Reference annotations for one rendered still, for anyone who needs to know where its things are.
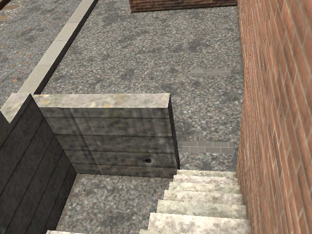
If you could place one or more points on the stairs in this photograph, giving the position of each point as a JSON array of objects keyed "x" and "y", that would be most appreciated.
[{"x": 201, "y": 202}]

